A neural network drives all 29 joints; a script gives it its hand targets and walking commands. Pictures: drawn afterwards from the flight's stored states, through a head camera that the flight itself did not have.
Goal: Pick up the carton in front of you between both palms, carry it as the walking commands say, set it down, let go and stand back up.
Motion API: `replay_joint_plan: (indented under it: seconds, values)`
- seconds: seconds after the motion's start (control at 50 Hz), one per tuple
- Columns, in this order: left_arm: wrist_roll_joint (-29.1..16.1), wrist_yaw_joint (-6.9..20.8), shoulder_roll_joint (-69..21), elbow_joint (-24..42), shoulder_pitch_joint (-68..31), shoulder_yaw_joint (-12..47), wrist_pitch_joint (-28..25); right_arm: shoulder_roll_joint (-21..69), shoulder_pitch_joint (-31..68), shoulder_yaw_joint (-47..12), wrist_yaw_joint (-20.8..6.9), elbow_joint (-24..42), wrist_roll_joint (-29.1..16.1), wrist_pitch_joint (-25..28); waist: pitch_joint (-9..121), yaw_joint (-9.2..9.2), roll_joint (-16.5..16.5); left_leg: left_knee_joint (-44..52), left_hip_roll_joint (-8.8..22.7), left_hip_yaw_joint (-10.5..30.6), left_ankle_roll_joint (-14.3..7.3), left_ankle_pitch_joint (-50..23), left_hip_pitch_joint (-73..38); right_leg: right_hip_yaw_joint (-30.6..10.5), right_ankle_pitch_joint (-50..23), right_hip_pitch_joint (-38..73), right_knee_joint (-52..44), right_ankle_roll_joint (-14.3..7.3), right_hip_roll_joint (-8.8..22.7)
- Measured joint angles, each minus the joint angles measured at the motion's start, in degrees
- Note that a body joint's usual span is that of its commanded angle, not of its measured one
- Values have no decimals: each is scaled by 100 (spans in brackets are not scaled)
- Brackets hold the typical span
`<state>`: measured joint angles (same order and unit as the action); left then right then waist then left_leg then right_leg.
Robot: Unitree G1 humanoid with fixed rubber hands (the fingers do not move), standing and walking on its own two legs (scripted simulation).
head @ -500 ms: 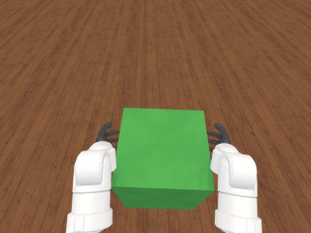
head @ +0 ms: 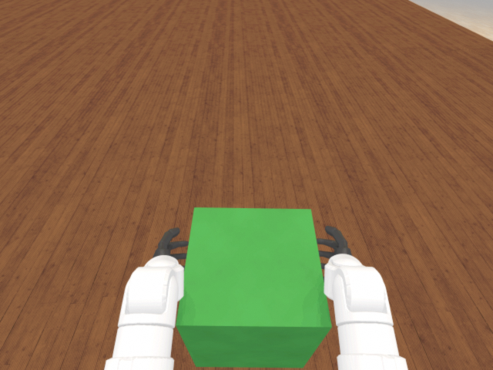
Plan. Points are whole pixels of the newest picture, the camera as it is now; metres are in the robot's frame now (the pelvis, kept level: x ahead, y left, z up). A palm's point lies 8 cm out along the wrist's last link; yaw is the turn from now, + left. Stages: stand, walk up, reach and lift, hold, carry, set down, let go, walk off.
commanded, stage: carry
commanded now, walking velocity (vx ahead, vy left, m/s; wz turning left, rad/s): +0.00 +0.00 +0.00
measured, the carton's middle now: (251, 291) +0.30 +0.00 -0.05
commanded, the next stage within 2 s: hold in 1.20 s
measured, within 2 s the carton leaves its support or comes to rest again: neither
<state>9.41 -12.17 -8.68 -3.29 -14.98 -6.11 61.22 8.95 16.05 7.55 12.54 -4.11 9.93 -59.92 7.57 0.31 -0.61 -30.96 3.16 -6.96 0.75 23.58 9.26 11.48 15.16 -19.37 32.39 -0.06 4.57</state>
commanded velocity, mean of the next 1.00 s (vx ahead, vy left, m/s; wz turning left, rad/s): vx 0.00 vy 0.00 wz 0.00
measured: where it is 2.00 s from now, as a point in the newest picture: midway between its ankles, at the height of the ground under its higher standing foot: outside the picture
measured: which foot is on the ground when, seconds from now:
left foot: down 0.00-1.00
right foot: down 0.00-1.00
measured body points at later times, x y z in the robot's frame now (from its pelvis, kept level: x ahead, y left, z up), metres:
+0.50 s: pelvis -0.04 +0.01 +0.00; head -0.08 +0.01 +0.45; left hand +0.26 +0.16 +0.03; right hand +0.26 -0.14 +0.03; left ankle -0.10 +0.10 -0.73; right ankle +0.01 -0.11 -0.73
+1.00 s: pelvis -0.07 +0.01 +0.00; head -0.10 +0.01 +0.45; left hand +0.23 +0.16 +0.03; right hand +0.23 -0.14 +0.03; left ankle -0.10 +0.10 -0.73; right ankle +0.01 -0.11 -0.73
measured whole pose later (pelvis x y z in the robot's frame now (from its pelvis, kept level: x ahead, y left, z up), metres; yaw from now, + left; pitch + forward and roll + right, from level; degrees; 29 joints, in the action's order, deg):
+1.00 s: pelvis -0.07 +0.01 +0.00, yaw +0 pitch +1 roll +0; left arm 14.0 -2.7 -8.1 -12.3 -12.1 -8.8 43.0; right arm 8.3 12.9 9.8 2.6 -12.6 14.6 -42.1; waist 6.5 0.1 -0.3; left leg -31.9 1.6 -7.5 -1.4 19.6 13.6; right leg 10.9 8.0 -21.8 29.0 -0.4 5.9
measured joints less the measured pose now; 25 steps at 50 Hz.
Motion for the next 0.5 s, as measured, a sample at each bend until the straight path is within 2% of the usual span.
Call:
replay_joint_plan:
  seconds: [0.16, 0.26, 0.34, 0.42, 0.5]
  values:
    - [136, 152, 44, -393, 218, 88, -818, -47, -208, -103, -134, -369, 134, 778, -115, -26, -27, -156, -35, 6, -82, 124, 77, -6, 46, -75, 148, 8, 57]
    - [359, 697, 67, -674, 345, -79, -1360, -70, -322, 89, -731, -665, 379, 1323, -105, -16, -13, -195, -52, 5, -101, 86, 97, -10, -18, -72, 140, 5, 75]
    - [502, 943, 59, -995, 300, -236, -1762, -66, -303, 253, -1006, -974, 545, 1741, -99, -4, -2, -174, -68, 0, -119, 13, 105, -14, -118, -56, 69, -2, 83]
    - [595, 1017, 32, -1294, 161, -399, -2053, -42, -189, 408, -1080, -1253, 627, 2038, -89, 2, 10, -129, -87, -10, -138, -83, 136, -19, -247, -61, -35, -11, 89]
    - [576, 992, 21, -1281, 109, -432, -2131, -33, -149, 428, -1050, -1224, 596, 2109, -84, -1, 21, -94, -104, -18, -156, -174, 194, -24, -371, -90, -133, -20, 95]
